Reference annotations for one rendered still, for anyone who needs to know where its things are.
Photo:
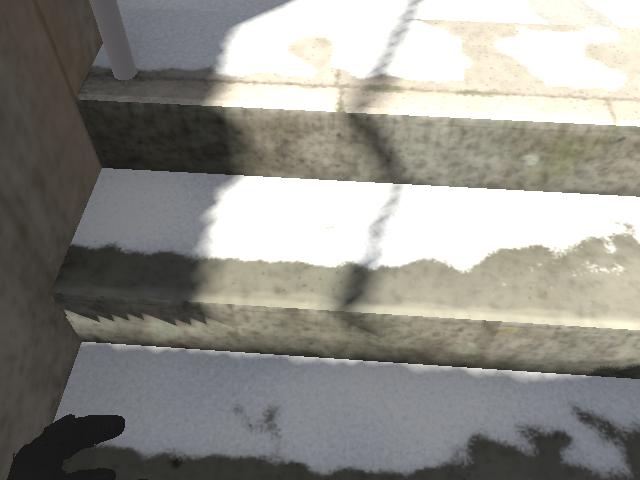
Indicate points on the robot left hand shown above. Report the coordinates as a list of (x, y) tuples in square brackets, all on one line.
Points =
[(42, 459)]

